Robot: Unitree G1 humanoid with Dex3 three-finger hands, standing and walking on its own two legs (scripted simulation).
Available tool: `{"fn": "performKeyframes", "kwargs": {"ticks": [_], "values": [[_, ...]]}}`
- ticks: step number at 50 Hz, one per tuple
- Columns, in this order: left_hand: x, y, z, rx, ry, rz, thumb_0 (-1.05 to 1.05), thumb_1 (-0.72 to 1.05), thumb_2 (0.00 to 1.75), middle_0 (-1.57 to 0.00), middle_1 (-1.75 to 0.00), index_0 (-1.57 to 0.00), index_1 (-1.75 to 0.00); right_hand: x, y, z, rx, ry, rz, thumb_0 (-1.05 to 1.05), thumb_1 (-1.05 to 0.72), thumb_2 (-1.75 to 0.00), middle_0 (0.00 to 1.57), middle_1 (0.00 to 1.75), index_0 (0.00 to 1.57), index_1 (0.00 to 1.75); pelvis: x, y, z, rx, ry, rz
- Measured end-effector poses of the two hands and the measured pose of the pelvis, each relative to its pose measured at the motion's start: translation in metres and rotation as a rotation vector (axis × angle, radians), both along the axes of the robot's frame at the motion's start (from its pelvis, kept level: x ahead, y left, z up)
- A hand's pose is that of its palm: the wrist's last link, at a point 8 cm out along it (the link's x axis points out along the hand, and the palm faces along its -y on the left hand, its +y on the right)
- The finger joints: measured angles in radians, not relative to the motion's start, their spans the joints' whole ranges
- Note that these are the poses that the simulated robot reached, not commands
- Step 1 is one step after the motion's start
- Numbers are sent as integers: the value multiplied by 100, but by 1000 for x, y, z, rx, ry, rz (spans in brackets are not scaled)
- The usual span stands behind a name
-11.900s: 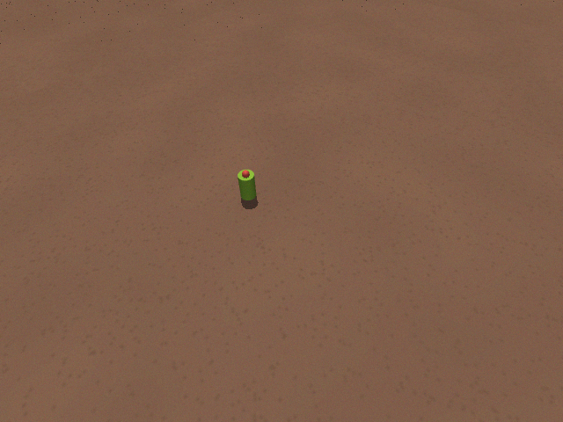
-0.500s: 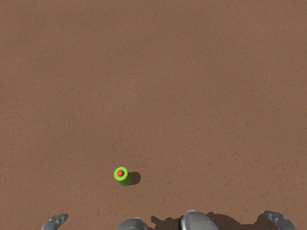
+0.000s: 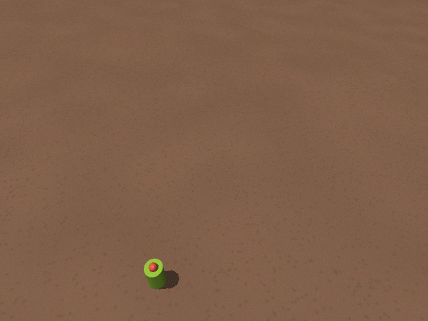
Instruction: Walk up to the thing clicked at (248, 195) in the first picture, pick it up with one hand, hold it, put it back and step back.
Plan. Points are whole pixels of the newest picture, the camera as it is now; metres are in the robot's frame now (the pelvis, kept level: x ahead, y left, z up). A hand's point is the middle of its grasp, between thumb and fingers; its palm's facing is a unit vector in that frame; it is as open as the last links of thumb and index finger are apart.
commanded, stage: walk up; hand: left
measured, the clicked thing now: (155, 273) +0.49 +0.25 -0.69
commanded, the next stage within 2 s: stand in 0.86 s
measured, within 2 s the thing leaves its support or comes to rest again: neither
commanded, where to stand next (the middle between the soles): +0.10 +0.04 m, yaw -2 degrees
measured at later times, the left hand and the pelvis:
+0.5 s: hand out of the picture +0.05 +0.35 -0.16, palm faces -0.03 -0.87 -0.48, open 7.4 cm; pelvis +0.03 +0.05 -0.03, yaw -1 degrees
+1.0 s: hand out of the picture +0.05 +0.28 -0.16, palm faces -0.15 -0.90 -0.40, open 7.4 cm; pelvis +0.00 +0.01 -0.02, yaw -8 degrees
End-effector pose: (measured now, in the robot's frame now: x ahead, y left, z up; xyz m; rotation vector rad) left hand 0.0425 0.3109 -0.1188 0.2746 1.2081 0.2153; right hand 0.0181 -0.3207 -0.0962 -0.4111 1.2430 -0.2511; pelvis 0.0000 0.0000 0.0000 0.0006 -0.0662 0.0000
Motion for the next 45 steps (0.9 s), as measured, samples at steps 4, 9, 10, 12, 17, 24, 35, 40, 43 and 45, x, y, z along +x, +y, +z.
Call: {"fn": "performKeyframes", "kwargs": {"ticks": [4,9,10,12,17,24,35,40,43,45], "values": [[-33,0,4,50,97,-12,0,90,90,-20,-30,-21,-30,21,-7,-9,50,-56,21,1,-90,-90,20,30,20,30,1,-8,-5,5,10,-34],[-59,4,19,133,106,19,0,90,90,-20,-30,-21,-30,48,-6,-27,96,-57,53,1,-91,-90,20,30,20,30,5,-10,-10,-40,-2,-21],[-62,7,24,146,108,27,0,90,90,-20,-30,-21,-30,55,-4,-27,109,-57,63,1,-91,-90,20,30,20,30,7,-9,-8,-33,0,-23],[-67,12,35,169,112,40,0,90,90,-20,-30,-21,-30,68,2,-27,129,-71,83,1,-91,-90,20,30,20,30,11,-5,-5,-26,0,-18],[-61,35,53,222,114,28,0,90,90,-21,-30,-21,-30,95,16,-29,144,-103,89,1,-91,-90,20,30,20,30,23,12,-3,-15,3,-17],[-7,74,17,189,89,-16,0,90,90,-20,-30,-21,-30,112,55,-41,101,-120,52,1,-91,-90,20,30,20,30,33,45,-25,2,6,-15],[75,44,-35,17,-21,-136,0,90,90,-20,-30,-20,-30,70,53,-11,-37,-132,12,1,-90,-90,21,30,21,30,7,47,-30,-3,21,-67],[69,27,-36,7,-8,-194,0,90,90,-20,-30,-21,-30,37,10,-6,-107,-153,-30,1,-90,-90,21,30,21,30,-3,33,-37,13,29,-117],[52,19,-29,34,2,-188,0,90,90,-20,-30,-21,-30,16,-18,-12,-126,-134,-59,1,-90,-90,21,30,20,30,-8,21,-40,-20,13,-116],[35,15,-21,52,10,-170,0,90,90,-20,-30,-21,-30,4,-24,-16,-116,-101,-106,1,-90,-90,20,30,20,30,-5,14,-35,-9,17,-102]]}}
